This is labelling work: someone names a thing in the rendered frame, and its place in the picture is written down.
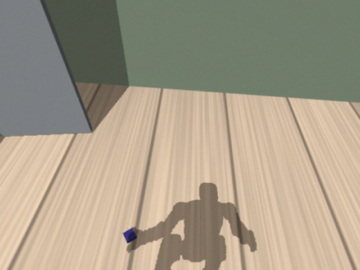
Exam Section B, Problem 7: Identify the small box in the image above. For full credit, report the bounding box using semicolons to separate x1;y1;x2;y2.
123;228;137;243

